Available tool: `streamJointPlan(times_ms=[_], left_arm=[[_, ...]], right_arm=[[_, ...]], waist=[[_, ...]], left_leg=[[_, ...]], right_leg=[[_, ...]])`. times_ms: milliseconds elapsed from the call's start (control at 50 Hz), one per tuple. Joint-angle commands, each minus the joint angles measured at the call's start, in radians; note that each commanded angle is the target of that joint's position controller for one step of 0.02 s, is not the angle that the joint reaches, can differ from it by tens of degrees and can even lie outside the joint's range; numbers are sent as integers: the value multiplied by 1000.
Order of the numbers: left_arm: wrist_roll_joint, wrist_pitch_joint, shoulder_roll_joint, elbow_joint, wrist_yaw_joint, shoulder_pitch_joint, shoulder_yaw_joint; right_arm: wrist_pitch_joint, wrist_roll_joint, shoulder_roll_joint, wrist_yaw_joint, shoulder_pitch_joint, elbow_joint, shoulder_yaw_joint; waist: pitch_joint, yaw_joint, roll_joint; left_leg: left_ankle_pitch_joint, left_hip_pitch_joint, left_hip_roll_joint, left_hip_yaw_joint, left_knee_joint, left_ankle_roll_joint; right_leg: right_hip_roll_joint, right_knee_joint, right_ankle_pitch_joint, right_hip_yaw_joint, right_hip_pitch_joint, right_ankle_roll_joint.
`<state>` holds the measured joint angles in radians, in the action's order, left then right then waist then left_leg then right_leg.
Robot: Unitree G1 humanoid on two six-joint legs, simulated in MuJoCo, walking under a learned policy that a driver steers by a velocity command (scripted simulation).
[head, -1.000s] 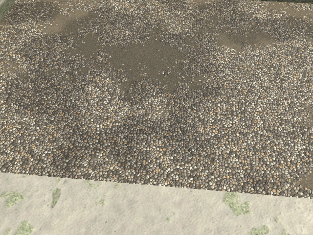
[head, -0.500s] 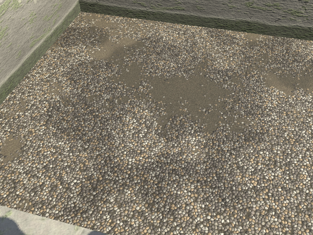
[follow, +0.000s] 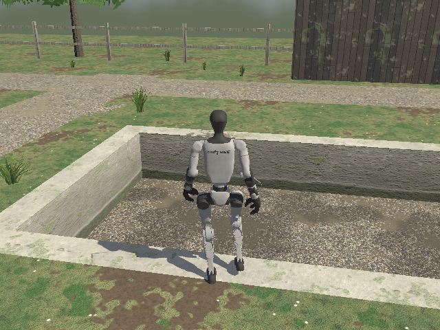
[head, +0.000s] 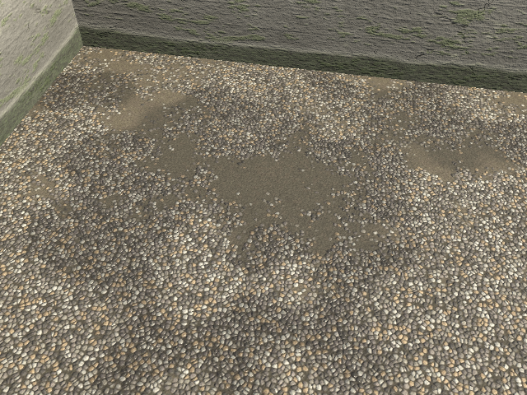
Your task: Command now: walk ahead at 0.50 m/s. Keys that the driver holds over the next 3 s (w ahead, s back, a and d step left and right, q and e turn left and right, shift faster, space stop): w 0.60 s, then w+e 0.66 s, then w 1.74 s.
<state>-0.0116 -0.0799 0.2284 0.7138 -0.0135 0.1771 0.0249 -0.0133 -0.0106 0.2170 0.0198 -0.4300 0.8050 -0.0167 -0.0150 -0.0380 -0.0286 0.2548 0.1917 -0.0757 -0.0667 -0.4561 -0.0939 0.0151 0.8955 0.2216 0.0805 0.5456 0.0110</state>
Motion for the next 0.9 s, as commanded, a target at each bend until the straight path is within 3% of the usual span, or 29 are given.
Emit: streamJointPlan(times_ms=[20,40,80,100,120,140,160,180,200,220,240,280,320,340,420,480,500,520,540,600,700,760,780,880,900], left_arm=[[2,20,45,-99,6,-92,-3],[-10,29,49,-104,6,-90,-4],[-15,35,36,-87,4,-15,-10],[-14,40,27,-68,2,57,-11],[-22,42,21,-62,-8,114,-13],[-38,48,72,-65,-14,227,-5],[2,39,177,-52,-6,210,24],[23,34,157,-62,2,203,23],[17,40,115,-83,4,135,6],[13,53,71,-114,1,47,-15],[12,66,63,-127,1,-5,-21],[8,83,41,-138,11,-39,-33],[8,89,38,-137,19,-52,-39],[8,86,45,-136,18,-50,-42],[7,56,76,-153,21,-57,-32],[6,30,66,-174,16,-78,-33],[0,24,17,-193,24,-58,-48],[-6,22,17,-198,27,-99,-51],[-9,21,17,-208,28,-109,-49],[-16,30,15,-211,30,-99,-49],[3,35,10,-201,27,-116,-47],[3,30,25,-205,25,-127,-40],[-2,26,20,-211,23,-138,-44],[12,19,62,-231,21,-141,-26],[12,15,61,-228,23,-136,-26]], right_arm=[[6,12,148,8,19,-84,-36],[2,11,152,7,53,-92,-38],[3,14,168,10,38,-89,-42],[9,8,161,15,68,-97,-40],[16,3,142,25,127,-112,-32],[15,-9,112,26,131,-143,-20],[22,2,70,26,130,-190,-8],[32,20,131,41,182,-193,-28],[31,13,144,42,213,-197,-37],[28,10,152,43,223,-190,-43],[33,13,139,40,207,-192,-40],[46,31,110,38,202,-180,-31],[63,35,81,31,220,-180,-17],[68,37,67,20,256,-184,-5],[70,32,62,7,356,-213,18],[62,65,46,-2,319,-203,37],[55,31,105,-5,384,-206,20],[53,16,115,-11,403,-225,20],[51,12,130,-14,411,-233,22],[51,8,118,-14,440,-253,31],[46,25,93,-17,439,-272,38],[42,33,87,-22,424,-284,37],[41,31,45,-27,447,-304,49],[30,43,54,-21,434,-328,36],[29,51,39,-19,430,-330,41]], waist=[[32,-8,121],[61,10,88],[6,9,137],[-9,46,118],[-20,105,60],[-131,138,-78],[-94,123,-299],[-23,149,-198],[4,107,-116],[27,53,-40],[2,19,-70],[-59,-6,-68],[-88,-19,-60],[-101,-3,-76],[-81,29,-71],[-65,24,-15],[-44,64,122],[-7,34,175],[9,41,213],[12,58,159],[-19,39,75],[-12,33,12],[-15,27,-7],[-25,29,-9],[-32,30,12]], left_leg=[[-227,-16,268,256,137,-98],[-342,55,250,203,115,-92],[-360,43,254,223,65,-90],[-336,62,248,224,15,-72],[-423,96,207,187,-94,-29],[-239,200,129,118,-369,15],[284,454,-39,87,-487,51],[339,516,-48,204,-602,76],[289,516,-53,250,-693,99],[213,445,-49,261,-679,128],[163,380,-25,246,-640,148],[89,271,-9,223,-566,168],[31,201,20,194,-413,165],[15,166,28,159,-363,155],[1,86,55,105,-149,127],[-52,-62,78,116,-94,77],[14,-5,91,187,-59,57],[121,64,127,261,40,37],[188,119,164,326,106,19],[198,166,168,353,137,19],[162,127,136,234,91,58],[134,96,124,172,39,73],[82,59,112,142,4,82],[-8,-8,101,65,-92,102],[-17,-25,100,52,-95,103]], right_leg=[[-1,-69,84,-60,2,-1],[-12,-153,55,-87,-81,-9],[-43,-211,121,-122,-207,-36],[-44,-308,80,-115,-298,-55],[-33,-441,-36,-73,-430,-83],[150,-433,-217,134,-623,-135],[296,-491,-375,388,-636,-251],[317,-487,-397,427,-550,-289],[300,-481,-427,358,-478,-292],[268,-496,-603,237,-354,-266],[238,-513,-643,179,-310,-241],[198,-512,-725,109,-284,-209],[151,-489,-707,46,-289,-162],[140,-502,-672,50,-296,-140],[142,-535,-202,106,-289,-146],[87,-487,114,113,-188,-116],[10,-484,204,14,-164,-74],[-24,-401,175,-55,-189,-45],[-41,-346,136,-90,-218,-29],[-35,-352,98,-88,-289,-24],[-34,-372,102,-18,-333,-49],[-33,-389,110,25,-301,-61],[-29,-399,90,38,-270,-54],[-28,-403,51,115,-213,-68],[-27,-397,35,130,-209,-73]])
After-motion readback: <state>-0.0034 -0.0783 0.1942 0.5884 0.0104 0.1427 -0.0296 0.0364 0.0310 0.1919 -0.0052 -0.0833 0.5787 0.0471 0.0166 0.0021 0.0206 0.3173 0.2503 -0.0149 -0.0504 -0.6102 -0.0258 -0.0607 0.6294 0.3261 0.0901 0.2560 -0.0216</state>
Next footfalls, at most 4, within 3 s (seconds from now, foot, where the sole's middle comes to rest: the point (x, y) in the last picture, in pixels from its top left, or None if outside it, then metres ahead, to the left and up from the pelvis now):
0.14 right None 0.11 -0.11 -0.77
0.46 left None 0.12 0.10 -0.77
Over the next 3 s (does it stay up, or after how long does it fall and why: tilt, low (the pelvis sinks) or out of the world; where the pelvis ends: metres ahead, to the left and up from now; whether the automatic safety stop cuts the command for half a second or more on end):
stays up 0.10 0.01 -0.02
